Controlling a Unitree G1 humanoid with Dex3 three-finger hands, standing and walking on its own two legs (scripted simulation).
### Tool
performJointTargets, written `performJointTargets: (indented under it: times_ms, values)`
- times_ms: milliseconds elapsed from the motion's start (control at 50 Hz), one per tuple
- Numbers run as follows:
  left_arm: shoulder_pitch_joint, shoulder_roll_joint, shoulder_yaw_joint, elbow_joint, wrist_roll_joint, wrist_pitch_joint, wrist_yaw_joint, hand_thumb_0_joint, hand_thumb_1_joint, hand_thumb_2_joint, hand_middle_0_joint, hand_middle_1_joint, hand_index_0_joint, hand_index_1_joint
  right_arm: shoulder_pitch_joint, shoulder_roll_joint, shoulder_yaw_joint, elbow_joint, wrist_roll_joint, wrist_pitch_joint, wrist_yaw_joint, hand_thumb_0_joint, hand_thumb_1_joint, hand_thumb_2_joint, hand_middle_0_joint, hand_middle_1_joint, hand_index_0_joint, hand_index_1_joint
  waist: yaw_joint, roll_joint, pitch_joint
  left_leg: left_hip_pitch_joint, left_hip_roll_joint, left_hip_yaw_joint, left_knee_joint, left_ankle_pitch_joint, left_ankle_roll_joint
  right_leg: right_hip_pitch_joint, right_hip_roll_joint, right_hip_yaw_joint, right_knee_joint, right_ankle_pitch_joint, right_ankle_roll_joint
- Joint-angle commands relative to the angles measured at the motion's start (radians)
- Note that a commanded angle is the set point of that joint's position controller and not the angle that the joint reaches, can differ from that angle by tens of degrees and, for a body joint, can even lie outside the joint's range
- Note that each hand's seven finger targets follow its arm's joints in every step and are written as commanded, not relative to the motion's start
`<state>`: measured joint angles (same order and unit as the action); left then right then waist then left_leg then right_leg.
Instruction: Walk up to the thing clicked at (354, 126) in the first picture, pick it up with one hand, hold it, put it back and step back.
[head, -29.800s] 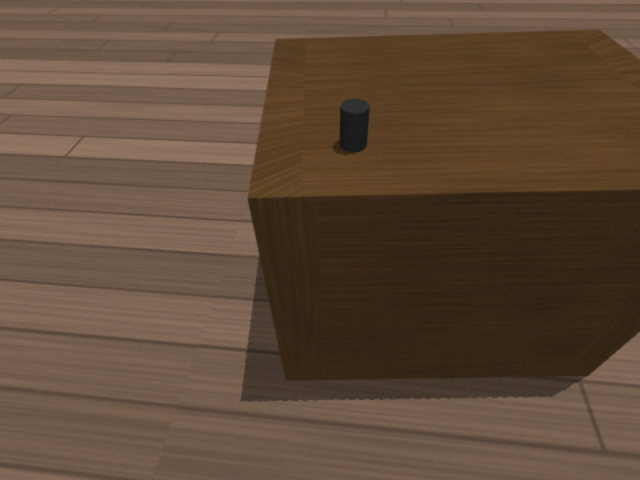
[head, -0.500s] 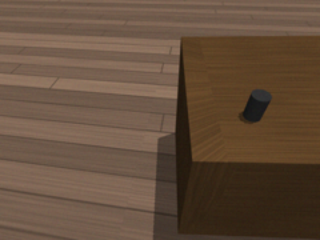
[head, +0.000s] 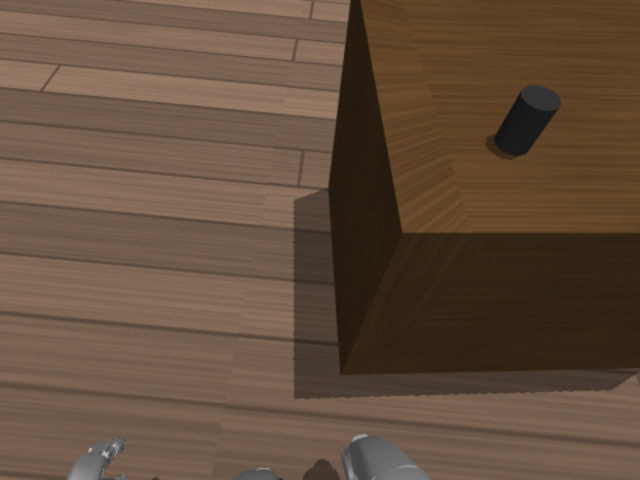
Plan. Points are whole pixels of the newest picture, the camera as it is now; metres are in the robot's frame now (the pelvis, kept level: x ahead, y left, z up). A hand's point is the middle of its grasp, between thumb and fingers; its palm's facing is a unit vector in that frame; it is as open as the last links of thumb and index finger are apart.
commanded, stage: step back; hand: right
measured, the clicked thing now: (525, 121) +0.59 -0.29 +0.08
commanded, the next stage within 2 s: none
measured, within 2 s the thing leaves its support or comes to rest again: neither
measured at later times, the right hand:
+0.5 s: hand out of the picture -0.01 -0.30 -0.16, palm faces -0.03 +0.91 -0.41, open 7.4 cm
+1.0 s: hand out of the picture -0.13 -0.33 -0.15, palm faces +0.02 +0.91 -0.41, open 7.4 cm
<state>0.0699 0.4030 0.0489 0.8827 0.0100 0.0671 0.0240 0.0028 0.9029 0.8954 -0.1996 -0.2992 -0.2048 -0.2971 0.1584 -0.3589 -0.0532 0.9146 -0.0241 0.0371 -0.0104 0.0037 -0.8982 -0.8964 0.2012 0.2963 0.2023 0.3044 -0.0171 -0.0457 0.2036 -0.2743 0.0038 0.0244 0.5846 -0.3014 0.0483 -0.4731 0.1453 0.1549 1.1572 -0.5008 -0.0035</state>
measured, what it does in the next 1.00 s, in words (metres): walks backwards: right foot, then left foot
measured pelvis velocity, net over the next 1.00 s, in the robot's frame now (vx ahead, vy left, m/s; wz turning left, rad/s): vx -0.27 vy -0.05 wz -0.06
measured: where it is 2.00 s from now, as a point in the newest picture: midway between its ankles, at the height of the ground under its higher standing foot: outside the picture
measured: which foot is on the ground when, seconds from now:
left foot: down 0.00-0.24, up 0.26-0.54, down 0.56-1.00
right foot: up 0.00-0.18, down 0.20-0.60, up 0.62-0.94, down 0.96-1.00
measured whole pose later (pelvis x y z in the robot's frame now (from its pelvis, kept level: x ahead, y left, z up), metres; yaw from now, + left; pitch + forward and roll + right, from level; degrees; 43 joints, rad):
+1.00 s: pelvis -0.27 -0.05 -0.02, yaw -3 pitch -4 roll -3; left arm 0.21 0.37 0.08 0.89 0.03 0.05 -0.01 0.01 0.90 0.90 -0.20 -0.30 -0.21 -0.30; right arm 0.07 -0.43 -0.06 0.80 -0.01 0.05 -0.01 0.00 -0.90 -0.90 0.20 0.30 0.20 0.30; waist 0.02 0.07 0.20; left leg -0.45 0.11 -0.08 0.70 -0.21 -0.01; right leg -0.19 0.07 0.03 0.65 -0.40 0.00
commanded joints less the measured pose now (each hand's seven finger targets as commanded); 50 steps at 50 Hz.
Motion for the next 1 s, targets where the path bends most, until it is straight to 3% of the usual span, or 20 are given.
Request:
performJointTargets:
  times_ms: [0, 120, 180, 200, 220, 240, 320, 460, 540, 560, 580, 600, 620, 680, 800, 880, 920, 940, 960, 980]
  values:
    - [0.025, 0.160, 0.056, -0.112, 0.013, -0.028, 0.003, 0.000, 0.900, 0.900, -0.200, -0.300, -0.200, -0.300, 0.054, -0.249, -0.074, -0.092, 0.008, -0.030, -0.035, 0.000, -0.900, -0.900, 0.200, 0.300, 0.200, 0.300, -0.016, 0.145, -0.273, 0.391, 0.243, -0.248, -0.064, 0.690, 0.160, -0.099, -0.054, 0.012, -0.139, 0.020, 0.022]
    - [0.116, 0.137, 0.068, -0.092, 0.013, -0.041, -0.006, 0.000, 0.900, 0.900, -0.200, -0.300, -0.200, -0.300, 0.010, -0.280, -0.070, -0.128, 0.011, -0.017, -0.023, 0.000, -0.900, -0.900, 0.200, 0.300, 0.200, 0.300, 0.005, 0.211, -0.297, 0.267, 0.237, -0.191, -0.007, 0.560, 0.150, 0.138, -0.108, -0.114, -0.531, 0.094, 0.002]
    - [0.179, 0.172, 0.081, -0.059, 0.030, -0.050, -0.005, 0.000, 0.900, 0.900, -0.200, -0.300, -0.200, -0.300, -0.042, -0.258, -0.060, -0.149, 0.025, -0.009, -0.014, 0.000, -0.900, -0.900, 0.200, 0.300, 0.200, 0.300, 0.047, 0.114, -0.281, 0.023, 0.195, -0.162, 0.053, 0.294, 0.076, 0.341, -0.157, -0.056, -0.710, 0.397, -0.045]
    - [0.165, 0.240, 0.099, -0.075, 0.038, -0.054, -0.005, 0.000, 0.900, 0.900, -0.200, -0.300, -0.200, -0.300, -0.049, -0.225, -0.048, -0.161, 0.033, -0.010, -0.012, 0.000, -0.900, -0.900, 0.200, 0.300, 0.200, 0.300, 0.042, -0.052, -0.264, -0.119, 0.085, -0.109, 0.164, 0.117, 0.015, 0.365, -0.297, 0.161, -0.731, 0.504, -0.111]
    - [0.108, 0.311, 0.107, -0.097, 0.021, -0.050, -0.010, 0.000, 0.900, 0.900, -0.200, -0.300, -0.200, -0.300, -0.081, -0.204, -0.046, -0.158, 0.037, -0.004, -0.020, 0.000, -0.900, -0.900, 0.200, 0.300, 0.200, 0.300, 0.069, -0.236, -0.199, -0.125, -0.095, -0.035, 0.395, -0.265, -0.033, 0.185, -0.488, 0.366, -0.826, 0.556, -0.290]
    - [0.063, 0.316, 0.109, -0.133, 0.034, -0.056, -0.010, 0.000, 0.900, 0.900, -0.200, -0.300, -0.200, -0.300, -0.052, -0.229, -0.059, -0.140, 0.028, 0.002, -0.027, 0.000, -0.900, -0.900, 0.200, 0.300, 0.200, 0.300, 0.064, -0.224, -0.149, -0.100, -0.070, -0.141, 0.580, -0.377, -0.046, 0.090, -0.551, 0.449, -0.841, 0.582, -0.350]
    - [0.017, 0.185, 0.088, -0.162, 0.017, -0.053, 0.001, 0.000, 0.900, 0.900, -0.200, -0.300, -0.200, -0.300, 0.024, -0.215, -0.040, -0.095, 0.037, -0.010, -0.023, 0.000, -0.900, -0.900, 0.200, 0.300, 0.200, 0.300, 0.018, -0.071, -0.181, -0.173, -0.114, -0.181, 0.612, -0.245, -0.049, 0.236, -0.350, 0.095, -0.711, 0.777, -0.219]
    - [0.111, 0.180, 0.086, -0.193, 0.025, -0.032, 0.004, 0.000, 0.900, 0.900, -0.200, -0.300, -0.200, -0.300, 0.052, -0.199, -0.028, -0.121, 0.021, -0.031, -0.032, 0.000, -0.900, -0.900, 0.200, 0.300, 0.200, 0.300, 0.063, -0.147, -0.301, -0.168, -0.027, -0.082, 0.134, -0.201, -0.069, 0.506, -0.357, 0.096, -0.620, 0.789, -0.209]
    - [0.058, 0.185, 0.075, -0.210, 0.009, -0.010, -0.010, 0.000, 0.900, 0.900, -0.200, -0.300, -0.200, -0.300, 0.122, -0.224, -0.055, -0.088, -0.004, -0.039, -0.022, 0.000, -0.900, -0.900, 0.200, 0.300, 0.200, 0.300, 0.014, -0.103, -0.285, 0.088, -0.011, -0.067, -0.193, 0.129, -0.028, 0.253, -0.298, 0.067, -0.544, 0.477, -0.117]
    - [0.085, 0.155, 0.064, -0.216, 0.007, -0.008, -0.014, 0.000, 0.900, 0.900, -0.200, -0.300, -0.200, -0.300, 0.106, -0.294, -0.074, -0.101, -0.021, -0.042, -0.020, 0.000, -0.900, -0.900, 0.200, 0.300, 0.200, 0.300, 0.021, 0.069, -0.288, 0.161, 0.162, -0.309, -0.224, 0.164, 0.032, 0.078, -0.212, 0.023, -0.431, 0.280, -0.063]
    - [0.051, 0.143, 0.071, -0.218, 0.005, -0.012, -0.010, 0.000, 0.900, 0.900, -0.200, -0.300, -0.200, -0.300, 0.050, -0.388, -0.090, -0.121, -0.022, -0.040, -0.011, 0.000, -0.900, -0.900, 0.200, 0.300, 0.200, 0.300, 0.003, 0.282, -0.243, 0.095, 0.361, -0.548, -0.304, 0.176, 0.159, -0.039, -0.036, -0.089, -0.242, -0.058, -0.020]
    - [0.001, 0.185, 0.093, -0.216, 0.022, -0.011, 0.003, 0.000, 0.900, 0.900, -0.200, -0.300, -0.200, -0.300, 0.014, -0.424, -0.099, -0.136, -0.018, -0.040, -0.011, 0.000, -0.900, -0.900, 0.200, 0.300, 0.200, 0.300, -0.035, 0.281, -0.200, -0.097, 0.457, -0.634, -0.331, 0.171, 0.274, 0.042, -0.051, 0.021, -0.025, -0.157, -0.004]
    - [0.013, 0.208, 0.097, -0.202, 0.021, -0.011, -0.001, 0.000, 0.900, 0.900, -0.200, -0.300, -0.200, -0.300, -0.034, -0.391, -0.091, -0.140, -0.016, -0.049, -0.021, 0.000, -0.900, -0.900, 0.200, 0.300, 0.200, 0.300, -0.001, 0.228, -0.159, -0.127, 0.458, -0.611, -0.317, 0.181, 0.281, 0.049, -0.084, 0.068, 0.075, -0.103, -0.008]
    - [0.144, 0.173, 0.099, -0.136, -0.002, -0.010, -0.016, 0.000, 0.900, 0.900, -0.200, -0.300, -0.200, -0.300, -0.109, -0.269, -0.056, -0.160, -0.020, -0.049, -0.021, 0.000, -0.900, -0.900, 0.200, 0.300, 0.200, 0.300, 0.084, 0.157, -0.149, -0.051, 0.216, -0.238, -0.243, 0.291, 0.134, -0.004, -0.012, 0.061, 0.129, 0.044, -0.016]
    - [0.151, 0.153, 0.086, -0.143, 0.014, -0.026, -0.017, 0.000, 0.900, 0.900, -0.200, -0.300, -0.200, -0.300, -0.012, -0.268, -0.068, -0.163, -0.001, -0.038, -0.021, 0.000, -0.900, -0.900, 0.200, 0.300, 0.200, 0.300, 0.018, 0.231, -0.231, 0.209, 0.258, -0.234, -0.141, 0.352, 0.201, -0.004, -0.084, 0.000, -0.165, -0.006, 0.049]
    - [0.182, 0.148, 0.084, -0.101, 0.013, -0.038, -0.019, 0.000, 0.900, 0.900, -0.200, -0.300, -0.200, -0.300, -0.008, -0.296, -0.073, -0.174, -0.009, -0.015, -0.014, 0.000, -0.900, -0.900, 0.200, 0.300, 0.200, 0.300, 0.004, 0.275, -0.281, 0.160, 0.227, -0.211, -0.071, 0.354, 0.161, 0.174, -0.113, -0.117, -0.526, 0.052, 0.033]
    - [0.290, 0.137, 0.083, -0.042, 0.017, -0.043, -0.019, 0.000, 0.900, 0.900, -0.200, -0.300, -0.200, -0.300, -0.051, -0.308, -0.074, -0.181, 0.003, 0.000, -0.011, 0.000, -0.900, -0.900, 0.200, 0.300, 0.200, 0.300, 0.056, 0.269, -0.306, 0.078, 0.202, -0.186, -0.005, 0.317, 0.117, 0.308, -0.111, -0.169, -0.772, 0.245, 0.002]
    - [0.284, 0.181, 0.094, -0.038, 0.029, -0.048, -0.017, 0.000, 0.900, 0.900, -0.200, -0.300, -0.200, -0.300, -0.059, -0.276, -0.063, -0.187, 0.011, 0.005, -0.008, 0.000, -0.900, -0.900, 0.200, 0.300, 0.200, 0.300, 0.056, 0.194, -0.279, -0.047, 0.144, -0.181, 0.040, 0.199, 0.065, 0.351, -0.144, -0.092, -0.757, 0.273, -0.021]
    - [0.270, 0.258, 0.115, -0.058, 0.042, -0.050, -0.019, 0.000, 0.900, 0.900, -0.200, -0.300, -0.200, -0.300, -0.062, -0.222, -0.051, -0.206, 0.021, 0.005, -0.008, 0.000, -0.900, -0.900, 0.200, 0.300, 0.200, 0.300, 0.055, -0.019, -0.233, -0.234, -0.004, -0.159, 0.179, -0.039, 0.000, 0.343, -0.307, 0.191, -0.796, 0.217, -0.075]
    - [0.170, 0.369, 0.136, -0.103, 0.038, -0.041, -0.020, 0.000, 0.900, 0.900, -0.200, -0.300, -0.200, -0.300, -0.094, -0.211, -0.056, -0.214, 0.022, 0.005, -0.028, 0.000, -0.900, -0.900, 0.200, 0.300, 0.200, 0.300, 0.089, -0.253, -0.176, -0.233, -0.107, -0.113, 0.421, -0.304, -0.049, 0.084, -0.521, 0.407, -0.897, 0.163, -0.246]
